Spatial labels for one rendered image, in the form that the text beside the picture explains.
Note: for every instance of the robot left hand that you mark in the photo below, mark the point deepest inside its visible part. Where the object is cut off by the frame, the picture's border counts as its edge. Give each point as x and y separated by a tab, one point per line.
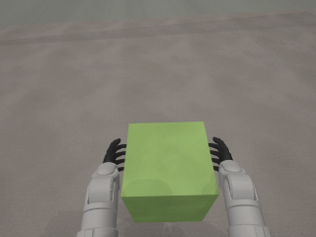
111	155

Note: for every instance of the left robot forearm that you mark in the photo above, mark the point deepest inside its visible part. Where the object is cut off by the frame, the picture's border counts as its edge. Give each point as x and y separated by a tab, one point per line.
101	203

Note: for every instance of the carton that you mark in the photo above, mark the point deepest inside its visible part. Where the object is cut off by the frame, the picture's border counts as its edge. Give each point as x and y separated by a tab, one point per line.
168	174

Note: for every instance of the robot right hand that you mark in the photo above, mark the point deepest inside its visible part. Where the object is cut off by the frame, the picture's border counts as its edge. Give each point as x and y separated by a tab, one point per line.
222	153

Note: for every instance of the right robot forearm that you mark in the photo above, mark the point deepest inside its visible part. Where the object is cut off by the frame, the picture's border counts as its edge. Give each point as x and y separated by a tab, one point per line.
244	211

